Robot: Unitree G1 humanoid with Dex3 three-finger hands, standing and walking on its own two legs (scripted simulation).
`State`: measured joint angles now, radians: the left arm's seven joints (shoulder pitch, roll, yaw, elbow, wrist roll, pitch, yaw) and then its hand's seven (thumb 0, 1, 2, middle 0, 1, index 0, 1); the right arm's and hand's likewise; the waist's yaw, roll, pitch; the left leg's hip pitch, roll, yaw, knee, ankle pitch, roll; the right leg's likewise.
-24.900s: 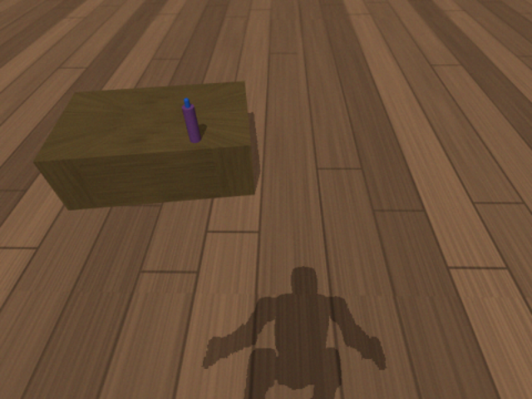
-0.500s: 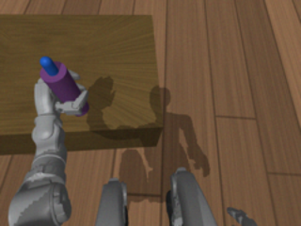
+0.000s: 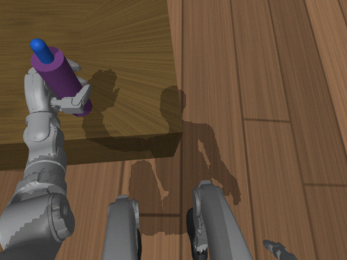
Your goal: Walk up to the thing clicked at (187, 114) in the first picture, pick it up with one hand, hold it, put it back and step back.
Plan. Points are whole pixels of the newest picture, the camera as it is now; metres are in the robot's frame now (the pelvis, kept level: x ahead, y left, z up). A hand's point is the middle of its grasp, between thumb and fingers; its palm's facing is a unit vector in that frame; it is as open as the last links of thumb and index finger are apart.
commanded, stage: lower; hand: left
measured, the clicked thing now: (63, 81) +0.50 +0.19 +0.03
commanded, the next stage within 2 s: loosen in 1.44 s
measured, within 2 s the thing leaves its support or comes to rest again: rests again in 1.14 s
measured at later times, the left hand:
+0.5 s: hand (83, 102) +0.51 +0.18 -0.07, palm faces +0.07 -1.00 -0.04, open 7.4 cm
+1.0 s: hand (88, 106) +0.52 +0.18 -0.10, palm faces +0.05 -1.00 -0.05, open 7.4 cm
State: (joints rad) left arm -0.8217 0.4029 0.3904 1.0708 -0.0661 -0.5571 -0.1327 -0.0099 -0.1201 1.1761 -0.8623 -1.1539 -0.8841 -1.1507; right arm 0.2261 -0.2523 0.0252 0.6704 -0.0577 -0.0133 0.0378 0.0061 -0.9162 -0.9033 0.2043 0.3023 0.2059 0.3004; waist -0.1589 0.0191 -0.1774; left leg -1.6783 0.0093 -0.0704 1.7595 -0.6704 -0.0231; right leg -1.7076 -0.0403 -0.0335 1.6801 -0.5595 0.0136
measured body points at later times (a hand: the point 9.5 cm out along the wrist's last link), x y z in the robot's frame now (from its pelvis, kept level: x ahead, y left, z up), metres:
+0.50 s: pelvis -0.01 +0.00 -0.07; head +0.20 +0.03 +0.33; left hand +0.50 +0.24 -0.06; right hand +0.07 -0.27 -0.19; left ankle +0.05 +0.13 -0.50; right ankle +0.09 -0.13 -0.50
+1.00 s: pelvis -0.02 +0.00 -0.10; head +0.20 +0.04 +0.29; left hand +0.51 +0.23 -0.10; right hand +0.03 -0.27 -0.22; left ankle +0.05 +0.13 -0.50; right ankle +0.09 -0.13 -0.50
